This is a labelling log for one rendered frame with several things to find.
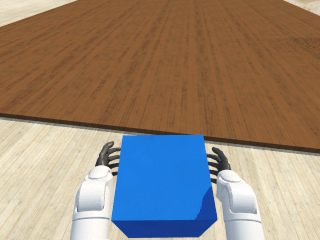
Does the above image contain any robot right hand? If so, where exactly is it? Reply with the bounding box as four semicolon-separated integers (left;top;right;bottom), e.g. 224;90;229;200
206;147;231;184

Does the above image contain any robot left hand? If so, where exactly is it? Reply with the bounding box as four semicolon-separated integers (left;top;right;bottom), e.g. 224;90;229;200
95;141;121;176

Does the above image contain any left robot forearm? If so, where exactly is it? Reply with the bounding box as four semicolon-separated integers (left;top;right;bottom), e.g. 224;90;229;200
69;165;114;240

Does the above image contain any carton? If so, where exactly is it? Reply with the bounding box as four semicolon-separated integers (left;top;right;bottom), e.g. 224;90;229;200
111;134;218;238

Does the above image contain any right robot forearm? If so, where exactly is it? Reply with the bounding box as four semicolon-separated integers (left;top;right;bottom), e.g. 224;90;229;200
216;170;265;240

